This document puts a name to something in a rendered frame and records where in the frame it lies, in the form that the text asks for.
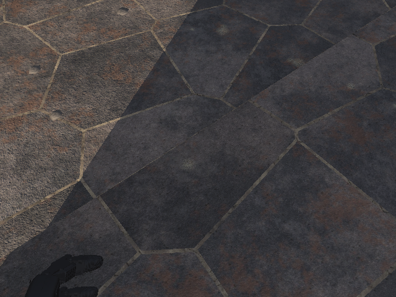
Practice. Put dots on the left robot hand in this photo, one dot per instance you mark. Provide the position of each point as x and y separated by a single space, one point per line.
62 270

